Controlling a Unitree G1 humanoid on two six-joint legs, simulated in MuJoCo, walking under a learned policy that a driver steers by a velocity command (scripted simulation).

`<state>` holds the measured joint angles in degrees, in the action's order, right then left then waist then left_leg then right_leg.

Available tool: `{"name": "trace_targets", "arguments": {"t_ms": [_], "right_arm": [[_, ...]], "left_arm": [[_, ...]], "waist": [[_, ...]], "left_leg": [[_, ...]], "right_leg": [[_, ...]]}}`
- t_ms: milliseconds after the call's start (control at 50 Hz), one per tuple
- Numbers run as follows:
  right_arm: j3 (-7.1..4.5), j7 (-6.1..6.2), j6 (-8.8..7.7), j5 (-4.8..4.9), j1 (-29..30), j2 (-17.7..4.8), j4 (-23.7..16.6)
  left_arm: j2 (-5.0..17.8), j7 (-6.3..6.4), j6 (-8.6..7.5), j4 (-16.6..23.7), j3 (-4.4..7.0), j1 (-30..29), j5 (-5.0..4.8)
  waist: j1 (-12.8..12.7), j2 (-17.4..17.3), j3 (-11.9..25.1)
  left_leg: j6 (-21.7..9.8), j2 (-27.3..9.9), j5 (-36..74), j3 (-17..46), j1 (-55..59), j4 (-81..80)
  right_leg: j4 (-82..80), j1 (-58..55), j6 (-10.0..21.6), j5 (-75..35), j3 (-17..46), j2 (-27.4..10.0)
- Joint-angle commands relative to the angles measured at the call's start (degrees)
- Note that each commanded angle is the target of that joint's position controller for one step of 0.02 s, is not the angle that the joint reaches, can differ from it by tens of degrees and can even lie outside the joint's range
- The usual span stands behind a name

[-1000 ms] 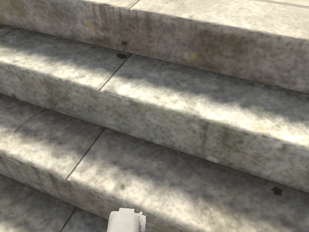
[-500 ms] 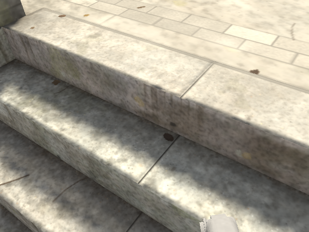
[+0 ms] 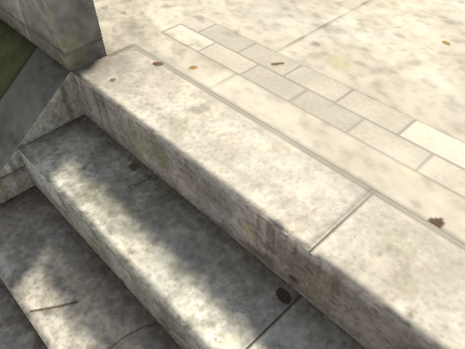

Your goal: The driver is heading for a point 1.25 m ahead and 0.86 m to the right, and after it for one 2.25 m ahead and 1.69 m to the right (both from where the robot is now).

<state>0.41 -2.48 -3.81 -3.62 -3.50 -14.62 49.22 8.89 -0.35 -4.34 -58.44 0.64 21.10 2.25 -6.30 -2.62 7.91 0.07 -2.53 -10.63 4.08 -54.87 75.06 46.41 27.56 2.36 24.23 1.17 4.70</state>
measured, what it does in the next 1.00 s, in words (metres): climbs, turning right: left foot, then right foot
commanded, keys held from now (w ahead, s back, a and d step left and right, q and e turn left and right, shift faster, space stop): e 1.00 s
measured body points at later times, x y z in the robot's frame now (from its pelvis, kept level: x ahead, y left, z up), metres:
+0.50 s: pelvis +0.06 +0.02 +0.03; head +0.06 +0.00 +0.48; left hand +0.24 +0.22 -0.08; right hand +0.22 -0.29 -0.03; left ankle +0.15 +0.11 -0.70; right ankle +0.00 -0.09 -0.68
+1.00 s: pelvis +0.08 +0.02 +0.02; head +0.10 +0.01 +0.47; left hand +0.37 +0.13 -0.06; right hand +0.12 -0.29 -0.06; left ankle +0.14 +0.09 -0.70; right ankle +0.00 -0.08 -0.70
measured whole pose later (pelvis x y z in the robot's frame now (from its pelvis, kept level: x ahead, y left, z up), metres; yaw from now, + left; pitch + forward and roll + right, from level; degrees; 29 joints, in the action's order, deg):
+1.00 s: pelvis +0.08 +0.02 +0.02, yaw -34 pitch +6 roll +0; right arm -0.6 1.3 -4.6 -1.3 -6.8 -12.7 36.9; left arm 14.6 -2.1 -3.4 -36.1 2.6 9.3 1.5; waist -0.9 0.4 5.3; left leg -1.9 1.4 -16.9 -3.0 -25.1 35.8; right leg 40.4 24.3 1.4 21.1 12.7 6.0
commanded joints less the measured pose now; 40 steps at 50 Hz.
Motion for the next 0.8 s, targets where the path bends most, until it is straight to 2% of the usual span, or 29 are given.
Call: {"name": "trace_targets", "arguments": {"t_ms": [20,40,60,100,120,140,160,180,200,220,240,260,320,360,420,480,500,520,540,560,580,600,640,660,680,700,720,760,800], "right_arm": [[-0.42,1.30,-0.16,0.52,9.7,-0.8,-7.8],[-1.31,1.69,-0.93,1.08,6.2,-1.6,-8.1],[-2.22,1.93,-1.37,1.82,4.1,-3.3,-8.4],[-3.81,3.11,-2.60,3.11,-1.0,-5.2,-8.1],[-5.02,3.95,-3.43,2.38,-7.0,-8.3,-6.6],[-6.18,4.52,-3.67,2.47,-13.4,-14.9,-8.0],[-7.02,4.60,-3.61,0.68,-13.7,-14.8,-7.2],[-6.43,3.98,-3.09,0.23,-9.0,-12.6,-7.0],[-3.91,3.25,-2.89,1.11,2.2,-5.9,-10.1],[-2.06,2.80,-2.41,2.24,8.0,-0.2,-12.3],[-1.37,2.75,-2.00,2.81,10.5,2.4,-12.5],[-1.49,3.40,-1.95,2.80,11.1,2.9,-13.0],[-3.98,5.71,-2.87,1.98,10.9,-3.4,-16.2],[-4.88,5.90,-3.06,2.11,8.9,-6.1,-15.8],[-5.22,4.75,-2.70,1.57,7.8,-7.7,-14.2],[-5.56,4.66,-2.56,2.16,7.4,-7.5,-12.6],[-5.50,4.65,-2.20,2.06,7.1,-7.2,-11.8],[-4.83,4.31,-1.86,1.91,5.2,-4.7,-10.6],[-4.20,4.44,-1.90,1.48,3.5,-1.0,-11.7],[-3.78,4.98,-3.22,2.37,7.8,-0.9,-16.3],[-3.86,5.02,-3.35,2.52,15.5,-2.3,-17.6],[-3.58,4.71,-2.87,2.56,16.2,-1.0,-18.3],[-5.02,5.39,-2.23,1.63,11.8,-4.5,-17.1],[-5.23,5.82,-2.08,1.89,10.0,-5.0,-17.2],[-5.17,6.15,-1.60,1.77,8.7,-5.3,-18.0],[-5.02,6.28,-1.51,1.72,8.0,-5.3,-18.2],[-4.25,6.55,-1.71,1.55,8.9,-3.6,-19.2],[-3.39,6.53,-2.00,1.60,7.4,-2.9,-18.3],[-3.40,5.91,-1.93,1.25,4.2,-4.4,-16.7]], "left_arm": [[7.4,-0.42,-2.18,6.6,1.58,-6.1,-0.84],[8.8,-1.10,-3.32,8.6,1.62,-10.4,0.29],[10.6,-1.48,-3.65,10.8,2.06,-14.4,-0.28],[10.6,-2.00,-3.62,11.8,2.68,-14.7,-1.57],[7.3,-2.30,-3.74,11.1,2.46,-9.5,-0.77],[0.2,-2.26,-4.36,12.1,0.78,2.8,-0.54],[7.4,-2.44,-3.28,9.3,3.17,3.4,-0.89],[8.1,-2.12,-0.96,8.2,3.56,1.0,-0.96],[9.5,-1.03,0.80,8.0,4.26,-0.1,-1.23],[8.6,-0.75,0.91,7.1,4.66,0.7,0.48],[7.5,-1.80,0.87,8.0,4.47,0.0,1.90],[6.4,-2.95,0.96,7.9,4.48,-0.4,1.77],[7.0,-5.05,0.94,10.5,3.57,-5.4,-0.54],[7.4,-5.44,0.64,12.4,3.25,-5.8,-0.57],[7.1,-5.23,0.97,16.6,2.19,-6.5,-0.91],[7.6,-4.65,0.61,18.0,2.64,-3.0,-1.20],[8.1,-4.50,-0.47,18.6,3.22,-3.3,-1.53],[8.2,-4.28,-1.45,19.0,3.39,-3.7,-1.36],[11.1,-2.94,-2.40,19.4,4.19,-2.2,-0.93],[17.1,-2.17,-2.76,20.2,5.36,-3.0,-2.56],[15.5,-2.11,-3.29,18.6,5.68,3.5,-0.09],[14.6,-2.65,-3.54,17.6,5.57,2.1,1.13],[12.1,-3.23,-2.91,20.4,4.66,-5.2,-0.27],[11.2,-3.05,-1.88,21.5,4.22,-7.9,-0.89],[9.6,-2.54,-0.42,22.1,3.41,-8.6,-0.98],[8.5,-2.16,0.44,22.9,2.71,-8.7,-0.79],[7.5,-1.82,1.38,22.8,2.13,-6.2,0.02],[8.2,-1.94,1.69,23.7,2.09,-4.6,0.72],[9.8,-2.03,0.85,26.0,2.32,-8.7,-0.23]], "waist": [[2.6,7.4,-3.9],[5.5,11.4,-5.8],[7.5,9.0,-5.8],[9.8,6.8,-3.3],[9.9,1.9,1.9],[7.8,-19.2,17.2],[9.2,-9.5,11.7],[9.1,-1.1,6.5],[5.5,1.4,3.4],[2.8,2.1,1.7],[0.3,2.8,0.5],[0.0,2.2,0.9],[2.8,-0.3,1.6],[4.4,-2.4,0.2],[5.4,-2.4,-0.5],[5.2,-2.6,-0.8],[5.2,-1.6,-1.6],[5.9,-0.3,-2.1],[7.2,8.4,0.5],[5.8,17.3,0.0],[-1.6,15.2,-1.1],[-0.4,14.1,-1.3],[3.0,8.9,-0.5],[5.1,5.3,-0.9],[5.5,4.7,0.0],[5.5,5.8,0.3],[4.6,3.9,0.7],[3.6,7.2,1.4],[5.0,8.1,1.1]], "left_leg": [[2.5,1.2,-9.9,-9.6,17.8,-19.4],[2.0,0.9,-0.6,-6.1,26.3,-18.4],[2.2,1.8,0.2,-5.8,28.8,-24.5],[0.2,3.0,4.9,-8.4,37.8,-39.8],[-5.8,-3.2,22.1,-3.3,48.6,-42.2],[-29.9,-23.8,46.0,28.8,69.4,-49.5],[-32.6,-28.9,31.7,44.6,63.7,-53.6],[-27.2,-25.8,14.9,38.2,54.6,-55.2],[-20.5,-20.5,0.5,25.7,43.0,-57.2],[-16.1,-15.4,-4.2,15.1,36.4,-58.2],[-13.4,-12.1,-5.4,7.3,31.9,-58.5],[-11.4,-9.5,-3.5,1.7,30.5,-58.7],[-9.8,-7.2,2.5,-7.5,33.1,-60.4],[-11.2,-10.1,2.8,-7.6,36.1,-59.8],[-15.5,-19.2,9.2,-1.9,42.9,-58.1],[-14.7,-19.5,2.0,-2.7,46.5,-56.0],[-12.8,-17.6,-0.7,-4.9,45.2,-54.5],[-9.8,-16.2,-2.3,-7.6,44.4,-51.8],[-3.5,-9.7,-6.6,-14.8,37.9,-40.1],[1.9,1.1,-11.1,-17.3,20.8,-33.1],[2.9,2.2,-19.0,-10.6,11.3,-22.4],[2.2,1.5,-19.1,-6.2,6.7,-12.4],[1.4,1.8,-19.7,-0.9,6.1,5.4],[1.1,1.8,-17.9,0.0,8.3,11.3],[1.2,3.3,-14.4,-0.8,7.0,11.0],[1.8,3.7,-12.2,-0.9,6.0,11.4],[3.2,4.5,-10.4,0.8,0.6,8.2],[5.1,4.5,-9.5,0.9,-3.4,6.2],[5.9,3.3,-8.7,-2.7,3.0,2.1]], "right_leg": [[-21.4,7.1,9.0,-3.5,16.3,-8.6],[-19.5,11.6,8.1,-5.7,18.8,-10.7],[-16.4,10.0,8.4,-9.3,18.6,-10.9],[-8.1,4.9,8.0,-16.9,18.5,-9.2],[5.5,6.2,3.7,-18.4,14.8,-3.7],[27.0,21.5,-4.2,11.6,8.2,6.2],[55.9,31.6,-8.6,11.0,12.4,3.7],[68.4,34.5,-8.5,0.5,14.5,3.2],[66.5,31.9,-7.3,-10.9,14.7,0.2],[58.9,25.4,-6.1,-14.8,13.2,-1.8],[54.5,20.8,-5.6,-12.4,8.3,-4.4],[51.5,16.3,-6.1,-9.4,5.5,-5.3],[35.6,7.3,-10.2,-3.3,-1.6,-5.1],[23.5,2.7,-10.9,0.0,-1.9,-6.2],[8.9,1.4,-6.8,1.6,2.4,-9.7],[-7.0,-2.7,-3.0,-4.5,-1.4,-7.7],[-14.9,-6.1,-0.4,-10.4,-4.5,-5.3],[-21.2,-8.7,3.1,-17.8,-3.9,-4.3],[-23.0,-16.0,11.2,-33.7,8.4,-11.0],[-24.0,-23.7,21.7,-36.6,25.5,-19.2],[-25.9,-28.1,20.7,-29.4,27.5,-20.1],[-24.9,-27.8,17.8,-31.0,25.2,-19.5],[-22.4,-22.2,16.6,-42.4,22.3,-20.2],[-22.2,-17.2,16.2,-42.9,20.9,-19.6],[-21.9,-16.4,16.3,-39.6,19.8,-17.8],[-21.5,-16.5,16.2,-37.6,20.2,-17.2],[-20.5,-20.1,16.6,-33.6,23.4,-16.8],[-21.2,-23.5,16.8,-31.0,25.1,-17.3],[-22.3,-17.6,14.6,-29.2,21.6,-15.2]]}}
Next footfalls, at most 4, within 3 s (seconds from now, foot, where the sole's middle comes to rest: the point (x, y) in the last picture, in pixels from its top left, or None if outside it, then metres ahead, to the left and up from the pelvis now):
0.12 left None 0.18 0.11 -0.74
0.52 right None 0.04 -0.10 -0.74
0.96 left None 0.18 0.07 -0.74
1.46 right None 0.02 -0.12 -0.74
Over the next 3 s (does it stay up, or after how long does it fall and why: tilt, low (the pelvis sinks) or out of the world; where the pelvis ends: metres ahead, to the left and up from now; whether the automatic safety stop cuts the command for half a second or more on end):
stays up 0.18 -0.11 0.06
